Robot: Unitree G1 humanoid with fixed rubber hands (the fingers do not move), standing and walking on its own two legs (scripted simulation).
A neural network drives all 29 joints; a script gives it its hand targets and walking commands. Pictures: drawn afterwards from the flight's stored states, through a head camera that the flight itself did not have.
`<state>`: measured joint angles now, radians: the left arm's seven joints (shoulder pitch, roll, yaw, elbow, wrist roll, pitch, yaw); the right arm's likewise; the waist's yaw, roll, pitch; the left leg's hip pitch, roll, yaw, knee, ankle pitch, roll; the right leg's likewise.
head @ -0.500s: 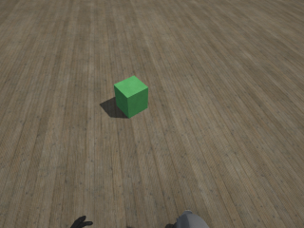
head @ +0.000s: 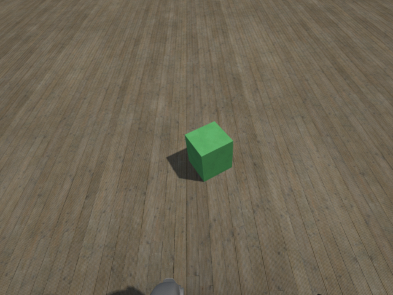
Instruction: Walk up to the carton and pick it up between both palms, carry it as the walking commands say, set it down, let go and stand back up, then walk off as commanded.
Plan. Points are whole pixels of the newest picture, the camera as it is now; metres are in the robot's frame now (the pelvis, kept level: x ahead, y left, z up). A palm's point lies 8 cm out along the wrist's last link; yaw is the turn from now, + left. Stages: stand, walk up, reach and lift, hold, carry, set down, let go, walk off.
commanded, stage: walk up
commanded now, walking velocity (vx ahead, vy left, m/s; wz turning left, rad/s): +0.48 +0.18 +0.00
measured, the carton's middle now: (209, 151) +1.02 +0.07 -0.66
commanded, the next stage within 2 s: none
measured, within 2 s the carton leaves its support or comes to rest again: neither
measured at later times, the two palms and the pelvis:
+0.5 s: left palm (120, 206) +0.38 +0.29 -0.14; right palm out of the picture +0.15 -0.17 -0.11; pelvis +0.25 +0.06 +0.00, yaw +0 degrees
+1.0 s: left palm (125, 194) +0.41 +0.28 -0.12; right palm (285, 155) +0.57 -0.21 -0.14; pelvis +0.47 +0.03 +0.00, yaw +0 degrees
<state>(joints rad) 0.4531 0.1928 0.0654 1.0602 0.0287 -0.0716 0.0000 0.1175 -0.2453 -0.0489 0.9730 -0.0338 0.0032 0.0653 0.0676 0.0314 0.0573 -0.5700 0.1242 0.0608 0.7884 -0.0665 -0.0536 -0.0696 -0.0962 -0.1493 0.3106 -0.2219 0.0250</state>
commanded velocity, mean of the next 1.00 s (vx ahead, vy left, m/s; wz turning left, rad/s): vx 0.45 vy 0.01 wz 0.00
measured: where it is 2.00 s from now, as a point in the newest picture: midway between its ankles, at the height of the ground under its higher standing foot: (211, 219)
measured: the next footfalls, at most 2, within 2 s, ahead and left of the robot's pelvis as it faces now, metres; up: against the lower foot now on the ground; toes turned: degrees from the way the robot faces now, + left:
left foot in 0.16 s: +0.21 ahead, +0.18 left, +0.00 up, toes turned +10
right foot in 0.66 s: +0.49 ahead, -0.10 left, +0.00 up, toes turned -9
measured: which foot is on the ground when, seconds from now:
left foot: up 0.00-0.14, down 0.16-0.68, up 0.70-1.00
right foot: down 0.00-0.16, up 0.18-0.64, down 0.66-1.00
